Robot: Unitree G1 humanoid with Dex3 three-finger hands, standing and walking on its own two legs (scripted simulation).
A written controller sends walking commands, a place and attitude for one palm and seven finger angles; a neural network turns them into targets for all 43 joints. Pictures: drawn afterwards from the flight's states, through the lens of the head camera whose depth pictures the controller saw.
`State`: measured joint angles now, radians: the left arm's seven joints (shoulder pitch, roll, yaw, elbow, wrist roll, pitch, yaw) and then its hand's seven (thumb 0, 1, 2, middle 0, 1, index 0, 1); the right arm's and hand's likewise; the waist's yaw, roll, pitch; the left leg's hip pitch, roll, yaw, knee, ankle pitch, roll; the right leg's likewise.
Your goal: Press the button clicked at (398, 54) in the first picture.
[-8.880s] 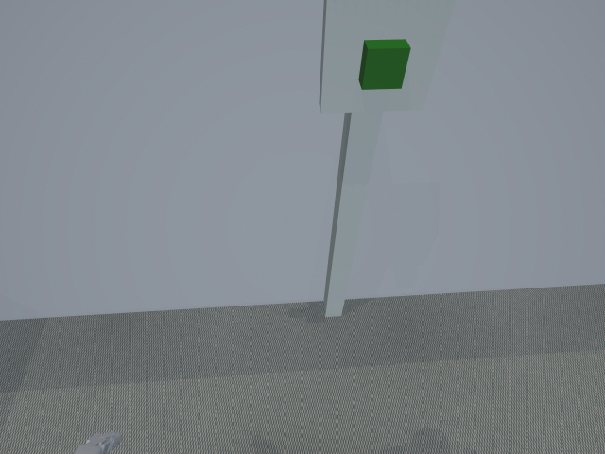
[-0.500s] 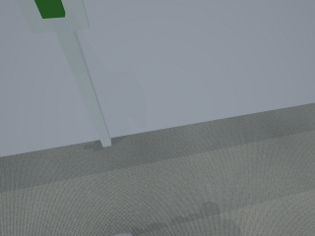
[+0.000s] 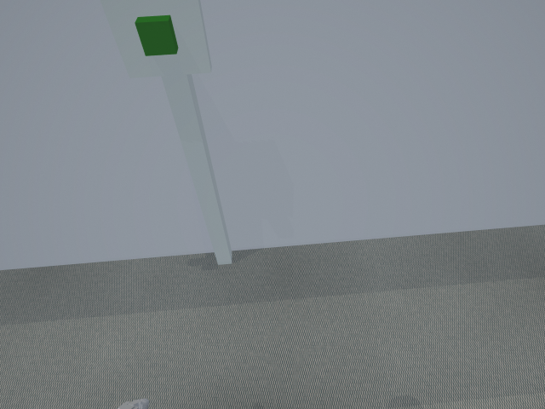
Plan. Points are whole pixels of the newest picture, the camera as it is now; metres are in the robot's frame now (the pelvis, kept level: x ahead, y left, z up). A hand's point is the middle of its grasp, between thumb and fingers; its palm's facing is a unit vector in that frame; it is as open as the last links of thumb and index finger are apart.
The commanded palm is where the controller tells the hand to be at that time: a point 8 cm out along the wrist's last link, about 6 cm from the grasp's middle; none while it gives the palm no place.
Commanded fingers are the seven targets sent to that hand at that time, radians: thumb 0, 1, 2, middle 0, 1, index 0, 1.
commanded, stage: take the last steps up to it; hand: left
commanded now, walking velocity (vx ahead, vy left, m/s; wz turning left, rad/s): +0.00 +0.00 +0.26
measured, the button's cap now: (157, 35) +0.75 +0.27 +0.20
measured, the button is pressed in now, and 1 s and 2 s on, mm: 0 0 0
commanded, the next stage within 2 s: come to a stop and stand still in 1.04 s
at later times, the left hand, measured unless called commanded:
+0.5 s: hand out of the picture -0.08 +0.20 -0.17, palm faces +0.19 -0.97 -0.15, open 7.4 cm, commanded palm none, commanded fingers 0.00 0.90 0.90 -0.20 -0.30 -0.20 -0.30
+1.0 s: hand (188, 327) +0.29 +0.19 -0.16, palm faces +0.05 -0.98 -0.20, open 7.3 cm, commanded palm none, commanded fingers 0.00 0.90 0.90 -0.20 -0.30 -0.20 -0.30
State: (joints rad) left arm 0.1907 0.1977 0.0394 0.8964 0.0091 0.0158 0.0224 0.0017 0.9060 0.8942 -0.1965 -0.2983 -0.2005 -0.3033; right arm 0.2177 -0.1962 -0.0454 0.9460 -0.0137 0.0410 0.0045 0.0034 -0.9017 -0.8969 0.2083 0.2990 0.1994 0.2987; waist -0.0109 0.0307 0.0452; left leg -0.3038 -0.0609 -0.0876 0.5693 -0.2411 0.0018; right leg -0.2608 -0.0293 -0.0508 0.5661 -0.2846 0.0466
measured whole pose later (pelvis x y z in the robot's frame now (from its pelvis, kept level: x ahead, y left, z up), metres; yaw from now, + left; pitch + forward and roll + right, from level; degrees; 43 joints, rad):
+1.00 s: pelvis +0.17 +0.00 -0.01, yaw +4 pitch -2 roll +0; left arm 0.08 0.17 0.05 1.01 0.01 -0.08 0.00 0.00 0.91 0.89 -0.19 -0.30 -0.20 -0.30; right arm 0.46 -0.12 -0.04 1.19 -0.01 -0.02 -0.02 0.01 -0.91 -0.90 0.21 0.30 0.20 0.30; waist -0.05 0.03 0.10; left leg -0.22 0.10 0.04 1.10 -0.51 -0.01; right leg -0.40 -0.04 -0.17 0.66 -0.21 -0.06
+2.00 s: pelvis +0.20 -0.01 +0.01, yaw +4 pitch +0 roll +1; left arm 0.31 0.11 0.02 1.10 0.02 -0.01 0.03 0.00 0.91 0.89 -0.20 -0.30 -0.20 -0.30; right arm 0.33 -0.21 -0.05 1.12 -0.01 0.04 -0.01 0.00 -0.91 -0.90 0.20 0.30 0.19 0.30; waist 0.03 0.02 0.01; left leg -0.25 0.04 0.05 0.60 -0.34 -0.04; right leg -0.22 -0.06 -0.09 0.45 -0.23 0.00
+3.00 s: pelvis +0.16 -0.02 +0.01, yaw +4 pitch -3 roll +1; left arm 0.18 0.30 -0.01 1.08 0.01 0.00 0.00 0.00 0.90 0.89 -0.20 -0.30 -0.21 -0.30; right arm 0.21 -0.35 -0.01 1.09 -0.01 0.00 0.01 0.01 -0.90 -0.90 0.21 0.30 0.20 0.30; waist -0.01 0.03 0.03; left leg -0.15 0.05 0.04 0.40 -0.20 -0.04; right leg -0.21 -0.04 -0.09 0.42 -0.16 -0.01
